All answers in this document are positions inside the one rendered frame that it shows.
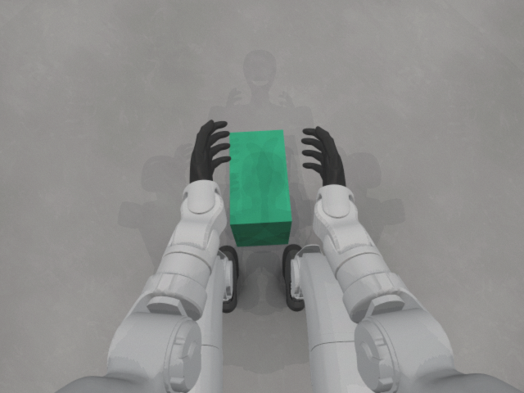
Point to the carton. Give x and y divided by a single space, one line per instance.
260 208

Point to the robot right upper arm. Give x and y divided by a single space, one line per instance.
406 351

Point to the robot right foot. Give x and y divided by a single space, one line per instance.
288 255

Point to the left robot thigh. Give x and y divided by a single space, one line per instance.
219 287

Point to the robot left upper arm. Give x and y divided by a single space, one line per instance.
151 353

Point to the robot left forearm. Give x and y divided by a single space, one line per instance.
179 285

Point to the robot right forearm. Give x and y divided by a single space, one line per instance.
369 287

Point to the left robot hand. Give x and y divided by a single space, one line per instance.
202 166

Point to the right robot hand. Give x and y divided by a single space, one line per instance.
331 169

